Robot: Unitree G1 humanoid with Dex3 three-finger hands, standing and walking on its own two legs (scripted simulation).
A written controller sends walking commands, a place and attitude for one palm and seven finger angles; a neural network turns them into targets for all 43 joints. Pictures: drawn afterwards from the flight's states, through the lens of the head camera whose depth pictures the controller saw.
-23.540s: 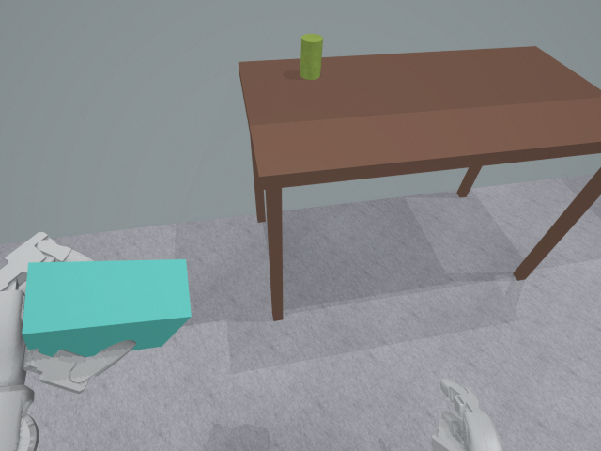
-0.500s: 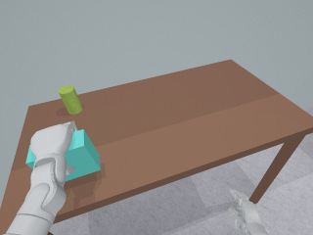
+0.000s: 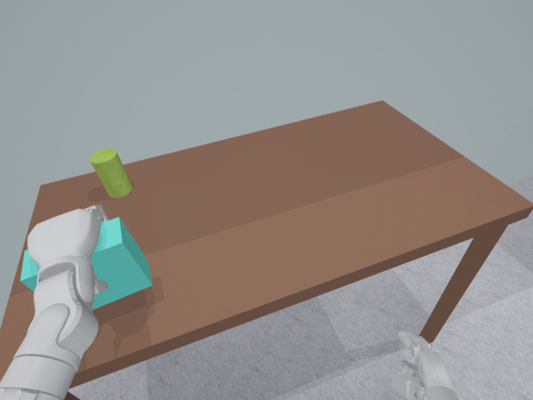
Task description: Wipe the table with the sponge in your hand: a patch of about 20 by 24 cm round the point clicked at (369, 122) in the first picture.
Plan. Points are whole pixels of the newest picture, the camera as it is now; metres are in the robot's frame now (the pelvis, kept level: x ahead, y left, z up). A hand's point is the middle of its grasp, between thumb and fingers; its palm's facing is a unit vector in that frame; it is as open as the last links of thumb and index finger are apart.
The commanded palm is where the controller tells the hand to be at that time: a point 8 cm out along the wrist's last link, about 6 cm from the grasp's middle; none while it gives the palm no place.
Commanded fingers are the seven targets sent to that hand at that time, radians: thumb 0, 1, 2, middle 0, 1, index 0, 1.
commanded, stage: move the sponge above the wiping area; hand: left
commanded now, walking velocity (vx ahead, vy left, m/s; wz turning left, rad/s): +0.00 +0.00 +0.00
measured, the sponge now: (99, 276) +0.27 +0.33 +0.05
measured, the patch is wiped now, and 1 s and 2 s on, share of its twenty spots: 0.00 0.00 0.00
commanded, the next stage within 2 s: lower the sponge onto the table in 1.28 s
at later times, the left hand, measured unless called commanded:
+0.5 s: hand (83, 258) +0.26 +0.33 +0.10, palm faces +0.07 -0.05 -1.00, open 10.0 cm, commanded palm +0.23 +0.29 +0.15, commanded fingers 0.00 0.10 1.30 -1.20 -1.60 -1.20 -1.60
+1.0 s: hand (90, 276) +0.25 +0.32 +0.08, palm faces -0.04 -0.10 -0.99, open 10.0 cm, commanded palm +0.23 +0.29 +0.15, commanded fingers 0.00 0.10 1.30 -1.20 -1.60 -1.20 -1.60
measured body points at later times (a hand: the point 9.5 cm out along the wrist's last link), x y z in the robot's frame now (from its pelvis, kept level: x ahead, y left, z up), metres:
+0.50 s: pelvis +0.01 +0.00 +0.00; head -0.02 -0.04 +0.45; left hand +0.26 +0.33 +0.15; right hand +0.24 -0.21 -0.09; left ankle +0.06 +0.11 -0.74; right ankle -0.01 -0.07 -0.74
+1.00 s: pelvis +0.00 +0.01 +0.00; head -0.03 -0.04 +0.45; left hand +0.25 +0.32 +0.13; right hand +0.24 -0.19 -0.09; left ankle +0.06 +0.11 -0.74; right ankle -0.01 -0.07 -0.74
